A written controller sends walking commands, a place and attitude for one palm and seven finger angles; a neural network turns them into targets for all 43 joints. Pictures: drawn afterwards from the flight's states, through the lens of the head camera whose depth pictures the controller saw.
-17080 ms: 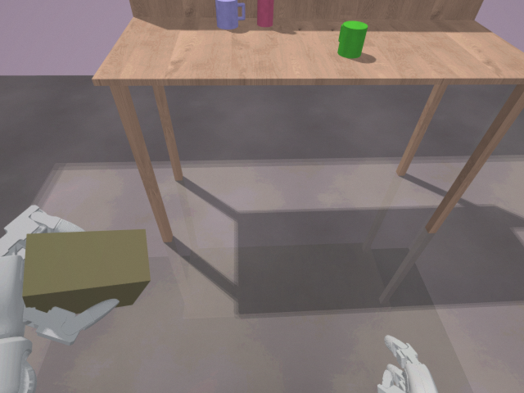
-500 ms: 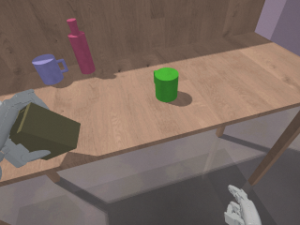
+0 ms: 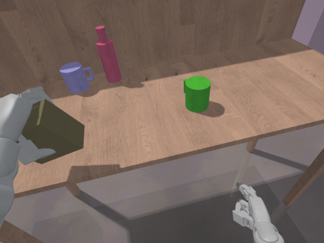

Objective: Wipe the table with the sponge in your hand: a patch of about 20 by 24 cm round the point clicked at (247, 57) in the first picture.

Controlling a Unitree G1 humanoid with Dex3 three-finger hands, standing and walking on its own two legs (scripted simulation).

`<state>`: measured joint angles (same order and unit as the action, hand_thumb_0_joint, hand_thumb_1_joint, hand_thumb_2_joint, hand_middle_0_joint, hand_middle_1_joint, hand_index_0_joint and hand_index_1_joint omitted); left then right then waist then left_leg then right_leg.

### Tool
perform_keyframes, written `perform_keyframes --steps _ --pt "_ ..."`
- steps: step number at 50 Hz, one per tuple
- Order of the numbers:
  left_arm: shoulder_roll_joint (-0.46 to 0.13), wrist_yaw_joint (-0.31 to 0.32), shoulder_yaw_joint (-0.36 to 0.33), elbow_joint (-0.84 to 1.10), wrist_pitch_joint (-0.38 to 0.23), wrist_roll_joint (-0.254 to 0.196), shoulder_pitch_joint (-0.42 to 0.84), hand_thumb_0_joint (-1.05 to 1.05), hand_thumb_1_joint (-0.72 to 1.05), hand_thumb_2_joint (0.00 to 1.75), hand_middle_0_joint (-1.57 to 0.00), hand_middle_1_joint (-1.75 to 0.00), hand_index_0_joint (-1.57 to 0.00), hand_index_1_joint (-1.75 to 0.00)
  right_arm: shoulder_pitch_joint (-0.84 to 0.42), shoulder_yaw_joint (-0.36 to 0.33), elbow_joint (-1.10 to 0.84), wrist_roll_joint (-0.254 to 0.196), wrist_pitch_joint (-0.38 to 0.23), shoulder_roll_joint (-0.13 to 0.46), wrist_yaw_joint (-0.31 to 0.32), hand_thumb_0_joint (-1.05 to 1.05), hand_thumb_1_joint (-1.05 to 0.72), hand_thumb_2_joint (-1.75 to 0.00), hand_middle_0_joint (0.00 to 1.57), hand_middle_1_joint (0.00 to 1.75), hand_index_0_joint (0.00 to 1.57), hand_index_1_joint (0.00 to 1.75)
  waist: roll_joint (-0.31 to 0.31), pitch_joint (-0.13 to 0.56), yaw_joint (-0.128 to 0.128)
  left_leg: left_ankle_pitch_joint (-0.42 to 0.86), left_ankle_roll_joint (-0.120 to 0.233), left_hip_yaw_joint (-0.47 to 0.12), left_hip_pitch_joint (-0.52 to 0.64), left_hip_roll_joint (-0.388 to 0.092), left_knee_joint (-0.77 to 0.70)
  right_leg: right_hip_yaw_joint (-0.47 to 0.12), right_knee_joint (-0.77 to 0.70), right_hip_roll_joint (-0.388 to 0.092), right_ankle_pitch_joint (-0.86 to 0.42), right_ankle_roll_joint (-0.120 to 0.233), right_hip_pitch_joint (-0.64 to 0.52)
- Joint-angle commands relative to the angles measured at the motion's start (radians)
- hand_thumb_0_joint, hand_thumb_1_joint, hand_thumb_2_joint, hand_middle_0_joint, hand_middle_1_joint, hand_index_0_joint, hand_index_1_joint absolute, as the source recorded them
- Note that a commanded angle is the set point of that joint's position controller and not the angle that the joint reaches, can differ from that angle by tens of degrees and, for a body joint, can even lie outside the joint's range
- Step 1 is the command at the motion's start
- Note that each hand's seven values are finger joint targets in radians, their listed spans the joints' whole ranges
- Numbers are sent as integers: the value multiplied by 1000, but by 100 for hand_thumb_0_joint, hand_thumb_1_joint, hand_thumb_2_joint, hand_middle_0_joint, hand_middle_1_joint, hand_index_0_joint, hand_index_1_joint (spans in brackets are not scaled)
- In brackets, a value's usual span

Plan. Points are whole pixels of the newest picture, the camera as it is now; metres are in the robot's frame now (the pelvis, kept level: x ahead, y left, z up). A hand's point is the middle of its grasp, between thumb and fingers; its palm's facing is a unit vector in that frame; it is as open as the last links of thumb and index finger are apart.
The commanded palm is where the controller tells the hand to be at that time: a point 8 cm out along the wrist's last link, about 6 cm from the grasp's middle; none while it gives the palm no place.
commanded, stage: turn the palm down, sponge in hand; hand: left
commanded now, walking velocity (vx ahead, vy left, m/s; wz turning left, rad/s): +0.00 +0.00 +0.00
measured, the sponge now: (50, 137) +0.25 +0.29 +0.18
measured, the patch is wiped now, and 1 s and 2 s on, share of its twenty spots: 0.00 0.00 0.00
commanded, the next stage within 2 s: move the sponge above the wiping area in 0.92 s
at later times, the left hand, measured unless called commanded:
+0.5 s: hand (23, 125) +0.23 +0.31 +0.23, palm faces +0.28 -0.11 -0.95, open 10.4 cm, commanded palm +0.18 +0.30 +0.31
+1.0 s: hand (32, 129) +0.23 +0.29 +0.23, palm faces +0.26 -0.08 -0.96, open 10.4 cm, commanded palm +0.18 +0.29 +0.31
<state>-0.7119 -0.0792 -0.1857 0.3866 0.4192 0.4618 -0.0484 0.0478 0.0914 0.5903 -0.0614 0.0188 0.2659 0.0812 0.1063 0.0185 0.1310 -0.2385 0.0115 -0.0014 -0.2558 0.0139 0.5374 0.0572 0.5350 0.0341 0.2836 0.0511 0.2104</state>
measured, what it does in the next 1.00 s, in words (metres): stands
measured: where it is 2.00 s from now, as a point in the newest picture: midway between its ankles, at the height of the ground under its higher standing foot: outside the picture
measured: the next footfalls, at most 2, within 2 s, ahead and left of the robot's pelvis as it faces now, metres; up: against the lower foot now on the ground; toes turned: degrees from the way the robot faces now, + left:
none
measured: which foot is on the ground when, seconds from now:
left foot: down 0.00-1.00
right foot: down 0.00-1.00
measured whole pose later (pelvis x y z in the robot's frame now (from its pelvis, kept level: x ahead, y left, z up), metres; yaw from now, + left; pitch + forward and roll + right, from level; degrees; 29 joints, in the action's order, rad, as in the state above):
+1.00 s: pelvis -0.01 +0.01 +0.01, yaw +0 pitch -4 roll +0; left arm -0.69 -0.17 -0.04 0.42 0.48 0.73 0.05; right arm -0.03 0.11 0.63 -0.05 0.04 0.27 0.05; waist 0.12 -0.01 0.17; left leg -0.17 0.02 0.01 -0.20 0.02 0.44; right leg 0.05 0.46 0.03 0.22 0.05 0.16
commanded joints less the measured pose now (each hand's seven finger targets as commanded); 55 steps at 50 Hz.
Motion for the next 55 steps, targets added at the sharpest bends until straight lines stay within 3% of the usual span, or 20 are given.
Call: perform_keyframes --steps 1,7,11,19,21,23,25,26,29,31,33,36,38,41,45,46,49,51,53,55 --pt "-255 -34 -98 202 23 96 287 0 10 130 -120 -160 -120 -160 -311 -15 -207 -14 -59 78 10 0 -90 -90 20 30 20 30 -18 156 2 108 15 -37 78 -11 -114 -77 -140 -40 -64 -20 -24" --pt "-306 -40 -117 270 9 186 410 0 10 130 -120 -160 -120 -160 -304 -12 -179 9 -49 77 6 0 -90 -90 20 30 20 30 27 223 20 141 14 -60 123 -14 -149 -65 -138 -39 -62 0 -71" --pt "-324 -26 -141 228 57 232 427 0 10 130 -120 -160 -120 -160 -367 -4 -169 1 -39 70 -9 0 -90 -90 20 30 20 30 50 210 38 155 2 -72 119 -13 -169 -86 -147 -21 -72 19 -83" --pt "-204 -76 -12 206 85 268 390 0 10 130 -120 -160 -120 -160 -321 -14 -168 -3 -16 80 -19 0 -90 -90 20 30 20 30 12 190 21 156 5 -68 126 -17 -187 -47 -153 -30 -98 10 -72" --pt "-217 -75 -32 228 89 278 386 0 10 130 -120 -160 -120 -160 -387 0 -191 -12 -25 62 -24 0 -90 -90 20 30 20 30 2 184 31 139 5 -73 115 -15 -185 -77 -152 -16 -85 21 -75" --pt "-229 -66 -34 230 76 293 385 0 10 130 -120 -160 -120 -160 -329 -12 -177 0 -19 79 -23 0 -90 -90 20 30 20 30 -20 213 27 169 8 -69 128 -15 -178 -55 -148 -29 -98 13 -87" --pt "-266 -54 -61 262 63 310 399 0 10 130 -120 -160 -120 -160 -326 -15 -175 9 -15 80 -22 0 -90 -90 20 30 20 30 6 228 34 184 11 -66 136 -12 -173 -63 -147 -33 -105 15 -92" --pt "-293 -47 -89 283 69 319 413 0 10 130 -120 -160 -120 -160 -391 -4 -189 1 -27 68 -26 0 -90 -90 20 30 20 30 30 232 43 183 9 -75 136 -8 -167 -108 -146 -16 -101 31 -100" --pt "-292 -31 -94 229 59 317 408 0 10 130 -120 -160 -120 -160 -323 -15 -158 15 -19 81 -28 0 -90 -90 20 30 20 30 4 230 41 211 7 -63 136 -9 -163 -77 -153 -36 -114 21 -99" --pt "-298 -30 -110 252 63 314 426 0 10 130 -120 -160 -120 -160 -390 -6 -172 2 -27 67 -33 0 -90 -90 20 30 20 30 28 227 46 214 5 -73 143 -3 -161 -116 -157 -19 -115 36 -100" --pt "-262 -29 -74 208 58 304 420 0 10 130 -120 -160 -120 -160 -331 -14 -152 9 -23 74 -31 0 -90 -90 20 30 20 30 6 217 35 211 6 -59 142 -6 -165 -74 -164 -36 -108 18 -92" --pt "-237 -42 -66 194 66 295 388 0 10 130 -120 -160 -120 -160 -384 -8 -170 -5 -30 63 -30 0 -90 -90 20 30 20 30 -6 172 37 170 4 -64 131 -4 -168 -113 -179 -25 -83 28 -70" --pt "-221 -43 -46 191 56 293 376 0 10 130 -120 -160 -120 -160 -326 -19 -157 3 -27 76 -29 0 -90 -90 20 30 20 30 -21 197 28 184 7 -50 131 -7 -162 -84 -171 -43 -109 15 -86" --pt "-236 -47 -57 222 58 296 385 0 10 130 -120 -160 -120 -160 -387 -11 -178 -6 -38 65 -27 0 -90 -90 20 30 20 30 -7 184 34 156 6 -60 129 0 -161 -122 -175 -28 -76 25 -72" --pt "-260 -39 -59 234 41 310 404 0 10 130 -120 -160 -120 -160 -326 -24 -159 10 -31 78 -23 0 -90 -90 20 30 20 30 14 214 34 173 12 -47 140 1 -157 -93 -169 -45 -91 15 -81" --pt "-284 -36 -91 239 49 310 412 0 10 130 -120 -160 -120 -160 -383 -14 -175 1 -42 68 -24 0 -90 -90 20 30 20 30 13 206 42 154 8 -58 135 6 -156 -139 -175 -29 -64 28 -78" --pt "-268 -34 -75 191 43 313 402 0 10 130 -120 -160 -120 -160 -321 -24 -150 12 -31 80 -26 0 -90 -90 20 30 20 30 -23 201 36 178 10 -44 131 2 -155 -99 -173 -44 -94 15 -81" --pt "-278 -37 -92 197 49 312 415 0 10 130 -120 -160 -120 -160 -378 -15 -165 -2 -41 67 -27 0 -90 -90 20 30 20 30 -2 188 40 165 7 -53 132 8 -151 -148 -182 -29 -72 29 -69" --pt "-225 -39 -37 147 45 304 415 0 10 130 -120 -160 -120 -160 -324 -21 -150 4 -36 74 -27 0 -90 -90 20 30 20 30 -32 166 25 156 8 -36 124 1 -150 -105 -185 -48 -69 11 -55" --pt "-247 -45 -50 109 43 310 404 0 10 130 -120 -160 -120 -160 -308 -28 -144 4 -29 86 -23 0 -90 -90 20 30 20 30 -38 161 25 138 11 -34 116 2 -150 -107 -191 -50 -60 9 -51"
